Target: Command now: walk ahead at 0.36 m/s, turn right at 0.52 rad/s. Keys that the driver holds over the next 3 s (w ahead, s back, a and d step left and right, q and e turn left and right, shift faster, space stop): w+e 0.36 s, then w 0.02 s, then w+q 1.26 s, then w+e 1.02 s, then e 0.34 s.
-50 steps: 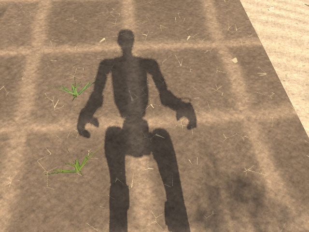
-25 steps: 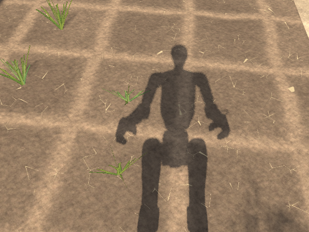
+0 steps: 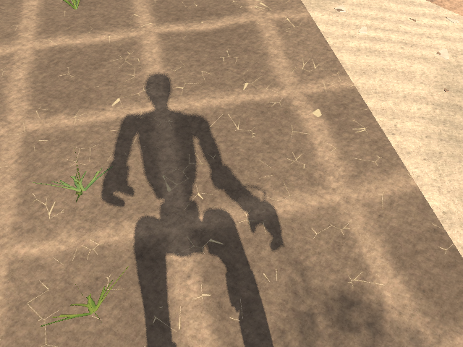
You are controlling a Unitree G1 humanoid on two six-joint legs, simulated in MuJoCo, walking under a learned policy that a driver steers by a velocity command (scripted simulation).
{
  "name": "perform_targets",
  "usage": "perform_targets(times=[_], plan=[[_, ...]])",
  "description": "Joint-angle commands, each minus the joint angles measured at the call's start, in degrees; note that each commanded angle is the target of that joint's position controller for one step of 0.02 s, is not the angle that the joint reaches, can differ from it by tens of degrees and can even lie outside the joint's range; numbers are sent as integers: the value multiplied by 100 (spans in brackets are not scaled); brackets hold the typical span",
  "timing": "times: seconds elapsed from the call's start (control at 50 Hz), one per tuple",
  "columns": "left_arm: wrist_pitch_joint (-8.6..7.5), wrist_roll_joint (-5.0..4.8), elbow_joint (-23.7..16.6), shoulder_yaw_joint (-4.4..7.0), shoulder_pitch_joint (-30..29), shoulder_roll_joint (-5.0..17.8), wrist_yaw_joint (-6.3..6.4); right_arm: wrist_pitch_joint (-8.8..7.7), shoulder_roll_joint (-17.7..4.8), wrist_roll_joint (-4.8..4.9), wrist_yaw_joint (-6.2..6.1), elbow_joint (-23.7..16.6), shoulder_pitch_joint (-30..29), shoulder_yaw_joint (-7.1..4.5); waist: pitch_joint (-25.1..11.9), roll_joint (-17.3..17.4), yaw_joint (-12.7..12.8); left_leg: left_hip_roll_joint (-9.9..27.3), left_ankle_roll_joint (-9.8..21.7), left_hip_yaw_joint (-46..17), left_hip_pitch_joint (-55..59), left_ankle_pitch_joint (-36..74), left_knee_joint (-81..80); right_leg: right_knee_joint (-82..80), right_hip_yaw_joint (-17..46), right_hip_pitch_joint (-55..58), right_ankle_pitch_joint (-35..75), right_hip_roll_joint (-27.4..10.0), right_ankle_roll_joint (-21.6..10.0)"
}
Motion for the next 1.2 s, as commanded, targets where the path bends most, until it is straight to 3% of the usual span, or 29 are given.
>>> perform_targets(times=[0.02,0.08,0.12,0.14,0.16,0.18,0.2,0.22,0.26,0.32,0.42,0.56,0.6,0.64,0.66,0.68,0.7,0.72,0.76,0.84,0.94,1.04,1.08,1.1,1.12,1.14,1.16,1.18,1.2], plan=[[-123,-16,-643,-46,-732,186,-106,-104,-1105,74,49,-351,-362,-278,220,736,-44,1225,952,-613,-265,357,-985,-887,-286,179,215,-55,10],[-94,-33,-632,31,-458,406,-114,-70,-1234,171,123,-246,-331,-314,187,709,180,1460,839,-434,-349,382,-601,-1580,-597,909,355,172,-255],[-54,-30,-306,299,657,826,-46,-80,-1000,122,126,-206,-249,-221,-357,379,754,1129,501,239,-825,2050,1135,-1954,-787,2615,382,650,-581],[-24,-64,-138,491,1705,1291,41,-118,-712,-37,107,-363,-305,-106,-833,-405,1239,762,99,620,-1991,1352,3183,-2282,526,4005,99,-40,-966],[-109,-16,-296,526,1735,1977,46,-261,-191,-134,98,-854,-306,64,-1294,-1896,885,-302,-236,-103,-4052,-1727,5068,-3621,4366,4940,-1424,-1496,-2057],[-232,-3,-358,383,1648,1436,-3,-385,-787,126,131,-821,-684,-52,-1215,-971,1148,-63,-153,-957,-4631,-1376,5706,-4182,4763,4860,-2037,-1672,-2131],[-302,43,-306,274,1428,1115,-9,-454,-962,242,170,-866,-880,-91,-604,-787,1005,194,18,-883,-4901,-809,5620,-4083,4022,4394,-1696,-1583,-1995],[-329,63,-331,220,1162,944,-14,-484,-905,133,147,-775,-858,-64,-333,-339,808,423,76,-862,-4553,-325,5213,-3954,3342,3772,-920,-1314,-1811],[-314,163,-403,143,630,776,19,-447,-852,-84,138,-655,-792,-87,-89,-328,441,611,17,-884,-3771,284,4465,-4029,2427,2801,270,-816,-1595],[-357,118,-274,143,611,784,119,-324,-689,-143,155,-545,-832,-44,-61,-277,337,433,-220,-690,-3478,774,3872,-4138,1805,2401,1539,-570,-1635],[-338,40,137,148,1069,790,236,-344,-259,-73,246,-662,-1882,159,98,-387,727,132,-341,-469,-2941,2384,1669,-4123,1033,2246,1926,-230,-1263],[-280,44,676,166,1569,870,230,-402,-396,89,457,-872,-2556,153,405,-399,954,92,295,-394,-3206,1950,790,-3852,1037,3651,2647,-905,-1148],[-227,66,706,191,1468,979,262,-385,-549,70,464,-790,-2133,73,44,-500,700,-206,533,-143,-2529,1367,808,-3235,798,3931,4613,-851,-1020],[-159,146,621,141,1255,956,308,-342,-904,59,394,-455,-648,-118,-990,-397,-86,-225,960,-228,-292,1682,778,-1349,369,3322,5775,-514,-759],[-228,260,406,18,1620,598,294,-317,-1416,-30,352,-414,172,-243,-1920,609,-98,1109,1753,-2432,2059,1700,957,737,157,1333,3640,71,-377],[-336,250,473,-89,1907,350,248,-290,-1236,143,379,-264,396,-235,-2376,1668,-19,1949,2455,-4774,3104,802,119,2345,315,-191,-1105,958,-15],[-474,91,310,-2,1363,823,167,-253,-898,199,343,-293,211,-142,-1761,1047,-169,1785,2149,-4613,2771,-97,-209,2672,791,-895,-1050,605,-81],[-582,-42,120,-11,743,842,115,-209,-798,127,299,-388,-82,-115,-1034,622,-161,1570,1915,-3856,2003,-49,-331,2494,712,-1071,-668,338,-133],[-667,176,4,1,338,750,125,-198,-646,18,262,-471,-491,-60,-206,-12,202,1114,1713,-3007,567,1081,-627,1513,553,-774,-141,-4,-130],[-541,276,-11,-72,539,467,152,-178,-710,55,169,-474,-601,-74,-57,389,531,785,1799,-2365,-504,2127,-917,494,303,-275,35,-87,212],[-582,231,-276,-186,-649,202,141,-83,-965,138,41,-265,-181,-163,59,470,98,291,1311,-1829,-1279,1794,-782,-1669,120,606,2071,320,392],[-650,94,-348,-17,-893,535,84,26,-924,185,-1,-151,97,-175,-55,683,135,618,1034,-2648,-488,1110,-114,-2472,473,986,1824,398,178],[-685,86,-218,99,-370,674,103,66,-830,151,10,-192,-21,-161,-196,763,464,537,862,-2739,-469,1297,430,-2771,361,1737,1490,367,-87],[-706,149,-148,187,211,850,140,55,-592,109,40,-247,-20,-76,-674,616,759,250,684,-2493,-707,1300,1332,-2807,578,2748,1327,2,-346],[-675,191,-86,271,1066,1174,192,39,-175,-32,56,-364,167,64,-1547,-265,983,-211,460,-1892,-1462,-194,3024,-2734,1685,4208,998,-1088,-693],[-583,211,136,350,1293,1450,134,-8,-115,202,61,-543,846,117,-1904,-2159,610,-626,223,-1331,-3361,-1804,4625,-3390,4385,5314,-621,-2124,-1543],[-567,147,-6,242,1027,879,103,13,-700,268,30,-357,718,-3,-1266,-1159,729,-186,116,-1480,-3865,-1416,5257,-3654,4360,4817,-1485,-1988,-1407],[-540,142,-21,169,838,607,124,48,-901,222,36,-425,127,-71,-643,-621,842,-17,66,-1323,-3941,-861,5381,-3657,3333,4219,-1092,-1729,-1181],[-531,187,-5,131,615,532,116,74,-818,157,34,-474,-139,-72,-298,-224,750,161,7,-1206,-3749,-473,5259,-3750,2607,3600,-195,-1468,-1099]])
